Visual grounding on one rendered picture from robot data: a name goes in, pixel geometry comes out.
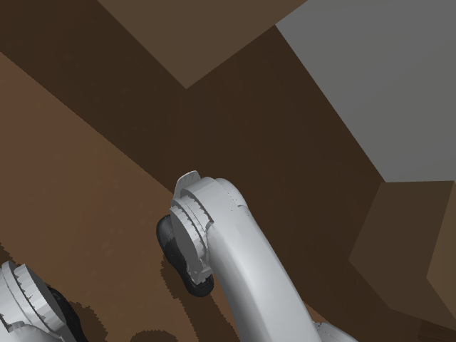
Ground right robot foot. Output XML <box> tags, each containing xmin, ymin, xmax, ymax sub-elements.
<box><xmin>156</xmin><ymin>214</ymin><xmax>214</xmax><ymax>297</ymax></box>

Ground right robot hand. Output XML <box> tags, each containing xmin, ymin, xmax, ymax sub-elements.
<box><xmin>312</xmin><ymin>320</ymin><xmax>358</xmax><ymax>342</ymax></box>

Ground left robot foot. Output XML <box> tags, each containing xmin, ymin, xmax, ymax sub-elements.
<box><xmin>47</xmin><ymin>286</ymin><xmax>88</xmax><ymax>342</ymax></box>

